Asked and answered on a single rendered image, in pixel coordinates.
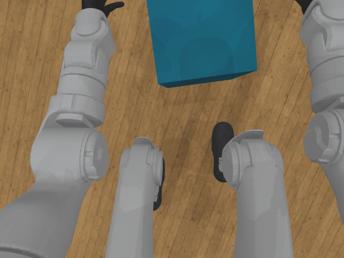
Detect robot right upper arm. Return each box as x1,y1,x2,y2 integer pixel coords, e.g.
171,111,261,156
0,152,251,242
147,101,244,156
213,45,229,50
303,109,344,225

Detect right robot forearm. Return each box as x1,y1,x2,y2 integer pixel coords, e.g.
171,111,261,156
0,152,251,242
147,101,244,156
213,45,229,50
300,0,344,114

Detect robot left upper arm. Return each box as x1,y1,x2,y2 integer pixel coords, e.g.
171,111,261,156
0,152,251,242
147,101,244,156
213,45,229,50
0,127,110,258

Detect robot foot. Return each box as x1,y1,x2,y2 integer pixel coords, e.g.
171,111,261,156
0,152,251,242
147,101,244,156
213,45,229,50
153,159,165,211
212,122,234,182

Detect left robot forearm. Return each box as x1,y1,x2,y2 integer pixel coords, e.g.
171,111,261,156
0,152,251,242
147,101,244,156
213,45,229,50
30,8,116,174

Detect right robot foot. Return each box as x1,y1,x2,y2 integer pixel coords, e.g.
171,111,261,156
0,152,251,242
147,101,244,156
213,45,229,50
212,122,234,182

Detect right robot hand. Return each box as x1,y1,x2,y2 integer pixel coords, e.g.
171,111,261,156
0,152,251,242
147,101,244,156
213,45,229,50
295,0,313,15

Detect carton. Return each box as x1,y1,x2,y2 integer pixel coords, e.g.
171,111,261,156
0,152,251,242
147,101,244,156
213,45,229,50
146,0,257,88

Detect left robot hand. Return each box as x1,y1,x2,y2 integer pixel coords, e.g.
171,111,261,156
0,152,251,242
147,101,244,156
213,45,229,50
82,0,124,17

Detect left robot foot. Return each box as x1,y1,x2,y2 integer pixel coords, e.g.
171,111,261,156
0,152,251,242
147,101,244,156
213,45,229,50
153,159,165,211

